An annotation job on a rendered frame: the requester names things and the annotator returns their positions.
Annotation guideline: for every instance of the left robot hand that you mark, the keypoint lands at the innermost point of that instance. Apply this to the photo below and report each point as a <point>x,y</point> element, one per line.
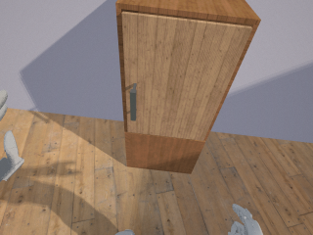
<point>9,165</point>

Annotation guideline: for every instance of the handle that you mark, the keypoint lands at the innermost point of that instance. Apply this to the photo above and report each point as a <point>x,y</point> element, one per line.
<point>133,103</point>

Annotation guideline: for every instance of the cupboard door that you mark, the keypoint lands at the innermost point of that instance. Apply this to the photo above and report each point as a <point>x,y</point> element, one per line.
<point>181,68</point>

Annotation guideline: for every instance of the right robot hand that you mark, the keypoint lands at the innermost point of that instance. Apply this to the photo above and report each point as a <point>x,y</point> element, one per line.
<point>250,227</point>

